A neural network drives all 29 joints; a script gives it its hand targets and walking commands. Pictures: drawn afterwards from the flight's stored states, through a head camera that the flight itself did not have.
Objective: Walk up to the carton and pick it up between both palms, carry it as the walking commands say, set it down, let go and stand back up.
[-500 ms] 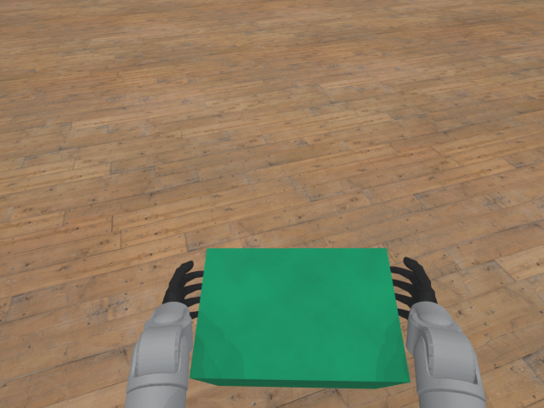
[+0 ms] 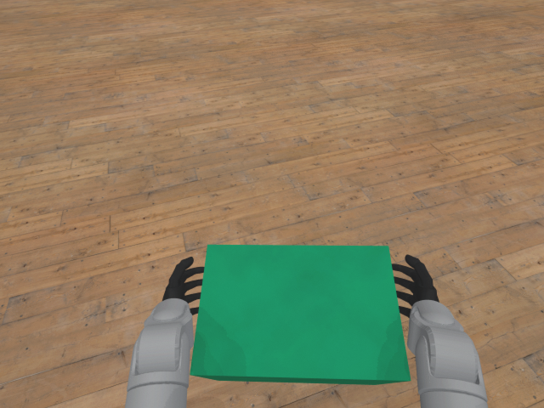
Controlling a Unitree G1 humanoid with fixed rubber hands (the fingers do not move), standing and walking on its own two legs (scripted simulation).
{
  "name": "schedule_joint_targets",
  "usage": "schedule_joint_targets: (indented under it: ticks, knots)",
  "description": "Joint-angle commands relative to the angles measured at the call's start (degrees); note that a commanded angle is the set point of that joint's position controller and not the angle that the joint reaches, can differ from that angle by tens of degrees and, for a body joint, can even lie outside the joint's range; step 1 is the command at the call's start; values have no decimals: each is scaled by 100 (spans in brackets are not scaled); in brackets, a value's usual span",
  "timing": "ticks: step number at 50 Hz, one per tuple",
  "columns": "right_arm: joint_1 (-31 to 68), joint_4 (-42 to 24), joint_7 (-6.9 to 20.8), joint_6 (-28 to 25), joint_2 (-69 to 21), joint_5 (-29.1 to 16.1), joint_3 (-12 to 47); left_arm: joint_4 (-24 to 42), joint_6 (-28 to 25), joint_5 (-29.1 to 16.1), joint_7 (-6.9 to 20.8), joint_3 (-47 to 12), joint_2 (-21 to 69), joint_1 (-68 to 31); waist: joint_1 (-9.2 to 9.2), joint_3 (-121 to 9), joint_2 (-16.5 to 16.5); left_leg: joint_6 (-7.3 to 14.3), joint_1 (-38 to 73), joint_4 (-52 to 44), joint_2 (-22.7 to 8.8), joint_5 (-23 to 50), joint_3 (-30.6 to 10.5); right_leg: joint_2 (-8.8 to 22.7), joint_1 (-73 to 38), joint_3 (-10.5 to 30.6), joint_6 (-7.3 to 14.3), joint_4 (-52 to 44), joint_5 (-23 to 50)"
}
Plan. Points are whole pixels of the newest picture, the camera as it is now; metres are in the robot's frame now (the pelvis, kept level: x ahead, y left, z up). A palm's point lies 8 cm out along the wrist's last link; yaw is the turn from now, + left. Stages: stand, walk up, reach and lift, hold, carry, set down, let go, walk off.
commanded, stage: carry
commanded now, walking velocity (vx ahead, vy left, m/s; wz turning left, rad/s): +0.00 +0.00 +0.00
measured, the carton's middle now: (296, 318) +0.29 +0.00 -0.05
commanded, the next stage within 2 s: none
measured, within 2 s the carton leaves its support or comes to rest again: neither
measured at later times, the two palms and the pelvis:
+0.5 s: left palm (182, 299) +0.28 +0.18 +0.02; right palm (423, 299) +0.28 -0.18 +0.04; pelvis +0.01 +0.00 +0.00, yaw +0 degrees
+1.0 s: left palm (177, 300) +0.27 +0.18 +0.02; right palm (419, 301) +0.27 -0.17 +0.04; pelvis +0.01 +0.00 +0.00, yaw +0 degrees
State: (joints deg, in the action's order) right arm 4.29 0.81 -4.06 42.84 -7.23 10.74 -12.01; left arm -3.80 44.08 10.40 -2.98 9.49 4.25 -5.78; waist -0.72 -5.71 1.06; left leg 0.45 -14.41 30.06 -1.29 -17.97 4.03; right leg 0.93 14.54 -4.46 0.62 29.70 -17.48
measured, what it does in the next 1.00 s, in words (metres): stands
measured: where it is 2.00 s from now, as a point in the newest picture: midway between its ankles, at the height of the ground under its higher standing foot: outside the picture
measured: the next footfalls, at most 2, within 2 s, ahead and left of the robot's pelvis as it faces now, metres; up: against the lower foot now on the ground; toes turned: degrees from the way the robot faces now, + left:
none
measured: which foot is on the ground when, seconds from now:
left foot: down 0.00-1.00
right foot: down 0.00-1.00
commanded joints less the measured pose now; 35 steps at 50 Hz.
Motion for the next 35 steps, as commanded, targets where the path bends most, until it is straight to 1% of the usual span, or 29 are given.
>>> schedule_joint_targets:
  ticks: [1, 2, 3, 4, 5, 6, 7, 8, 10, 11, 12, 13, 15, 16, 17, 18, 19, 20, 23, 24, 25, 26, 27, 29, 31, 32, 33, 34, 35]
  knots:
    - [2689, -127, 1529, -130, -4069, -1227, 3417, 390, -292, -1329, 1574, -3192, 4059, -2938, 19, -1591, -70, 132, 738, -228, -599, 2519, -408, 606, -629, 411, 101, -252, 2432]
    - [3102, -1001, 1532, -218, -4252, -1562, 3650, 1175, -376, -1600, 1542, -3497, 4337, -3234, 2, -1622, -313, 68, 788, -246, -597, 2614, -362, 623, -614, 416, 84, -171, 2467]
    - [2903, -631, 1543, -182, -4183, -1469, 3565, 884, -342, -1475, 1531, -3383, 4222, -3092, 4, -1587, -217, 98, 694, -199, -627, 2586, -375, 596, -568, 427, 57, -195, 2399]
    - [3068, -875, 1536, -227, -4188, -1562, 3630, 1072, -411, -1560, 1545, -3362, 4225, -3124, -6, -1524, 7, 83, 725, -225, -633, 2347, -406, 610, -487, 478, 84, -275, 2363]
    - [2828, -883, 1521, -173, -4271, -1580, 3694, 1315, -367, -1606, 1508, -3493, 4249, -3167, -3, -1479, -194, 58, 584, -217, -616, 2600, -397, 602, -631, 389, 49, -158, 2407]
    - [2726, -228, 1537, -142, -4077, -1317, 3465, 500, -355, -1297, 1540, -3148, 4068, -2859, -1, -1435, 18, 97, 617, -227, -627, 2531, -391, 597, -600, 395, 66, -234, 2415]
    - [2512, -290, 1516, -148, -4131, -1329, 3440, 791, -366, -1464, 1527, -3335, 4159, -2934, 16, -1609, -139, 71, 665, -200, -624, 2707, -390, 627, -762, 362, 78, -136, 2604]
    - [2468, -205, 1524, -146, -4102, -1286, 3489, 643, -380, -1378, 1529, -3278, 4101, -2888, 17, -1530, -117, 46, 709, -146, -607, 2671, -317, 643, -615, 403, 89, -103, 2808]
    - [2827, -849, 1497, -175, -4305, -1565, 3710, 1122, -348, -1612, 1512, -3473, 4329, -3025, 30, -1410, -131, 61, 628, -148, -584, 2340, -366, 650, -545, 460, 85, -229, 2708]
    - [2777, -784, 1475, -139, -4328, -1532, 3662, 1130, -321, -1638, 1519, -3432, 4305, -3107, 34, -1442, -4, 61, 622, -174, -617, 2380, -363, 646, -584, 448, 95, -173, 2668]
    - [2543, -136, 1502, -128, -3986, -1221, 3382, 348, -301, -1321, 1553, -3151, 4041, -2753, 22, -1352, 27, 62, 581, -215, -585, 2286, -374, 629, -555, 401, 84, -228, 2503]
    - [2503, 66, 1567, -197, -3937, -1127, 3308, 263, -424, -1207, 1580, -3070, 3960, -2882, 12, -1560, -70, 73, 675, -225, -598, 2347, -367, 630, -611, 408, 113, -265, 2495]
    - [2697, -361, 1589, -228, -4155, -1371, 3560, 632, -409, -1327, 1566, -3294, 4165, -2904, 8, -1339, -335, 82, 607, -313, -592, 2515, -423, 629, -562, 401, 96, -206, 2415]
    - [3105, -1071, 1554, -230, -4381, -1659, 3803, 1203, -385, -1620, 1551, -3520, 4450, -3126, 4, -1343, -293, 43, 694, -212, -622, 2728, -350, 574, -526, 362, 97, -209, 2469]
    - [2751, -177, 1598, -215, -4054, -1252, 3424, 409, -420, -1289, 1588, -3208, 4135, -3052, 14, -1348, -165, 34, 698, -232, -626, 2603, -357, 579, -488, 378, 75, -236, 2410]
    - [2966, -568, 1599, -263, -4323, -1489, 3585, 951, -458, -1516, 1589, -3394, 4367, -3251, 19, -1334, -383, 48, 656, -255, -611, 2471, -375, 601, -511, 424, 111, -206, 2360]
    - [3158, -1081, 1523, -204, -4377, -1653, 3718, 1299, -400, -1683, 1532, -3514, 4478, -3350, 8, -1300, -159, 54, 564, -282, -610, 2342, -323, 636, -573, 406, 81, -256, 2345]
    - [2722, -404, 1566, -190, -4130, -1359, 3569, 572, -382, -1346, 1569, -3261, 4223, -2860, 13, -1382, -30, 35, 677, -184, -596, 2478, -349, 627, -619, 414, 128, -148, 2741]
    - [2618, -1006, 1467, -121, -4247, -1593, 3700, 1323, -339, -1675, 1491, -3480, 4327, -2960, 23, -1546, -155, 50, 628, -142, -560, 2437, -364, 664, -732, 475, 164, -119, 3011]
    - [2631, -803, 1476, -58, -4281, -1564, 3689, 1187, -284, -1591, 1485, -3421, 4269, -2941, 4, -1580, -26, 46, 674, -120, -583, 2669, -364, 667, -774, 452, 147, -53, 3136]
    - [2732, -677, 1469, -67, -4216, -1457, 3625, 853, -268, -1494, 1515, -3330, 4239, -2888, 10, -1632, -121, 79, 756, -61, -598, 2888, -370, 653, -799, 424, 141, -130, 3191]
    - [2672, -927, 1445, -23, -4225, -1582, 3747, 1064, -212, -1581, 1473, -3414, 4281, -2782, 22, -1683, -48, 39, 818, -86, -631, 2869, -351, 623, -854, 357, 82, -75, 3093]
    - [2398, -437, 1454, 5, -4104, -1444, 3604, 803, -208, -1416, 1459, -3260, 4039, -2595, 27, -1521, -197, 41, 651, -76, -606, 2670, -316, 644, -722, 422, 125, -156, 3057]
    - [2356, -120, 1530, -75, -3937, -1216, 3409, 547, -294, -1293, 1531, -3177, 3882, -2771, 23, -1648, -165, 65, 835, -45, -591, 2941, -335, 645, -774, 363, 92, -121, 3217]
    - [2760, -658, 1586, -124, -4203, -1415, 3695, 806, -336, -1416, 1582, -3372, 4263, -2874, 6, -1634, 46, 24, 907, -31, -589, 3055, -308, 648, -716, 392, 128, -13, 3458]
    - [2688, -566, 1606, -124, -4295, -1440, 3710, 717, -319, -1384, 1596, -3404, 4330, -2783, -9, -1516, -35, 15, 788, -81, -565, 3050, -318, 652, -693, 367, 106, 21, 3375]
    - [2789, -814, 1594, -165, -4442, -1533, 3743, 1081, -353, -1549, 1595, -3562, 4504, -3033, -4, -1684, -222, -11, 837, 2, -544, 3206, -294, 668, -820, 368, 128, 68, 3542]
    - [2813, -964, 1550, -135, -4466, -1641, 3772, 1243, -336, -1670, 1575, -3567, 4511, -3014, 14, -1603, -175, 2, 777, -26, -567, 3025, -304, 655, -750, 392, 98, 23, 3391]
    - [2622, -55, 1614, -165, -4218, -1274, 3432, 574, -402, -1296, 1612, -3223, 4124, -3056, 10, -1472, -231, 18, 644, -77, -563, 2847, -341, 670, -737, 431, 114, -7, 3224]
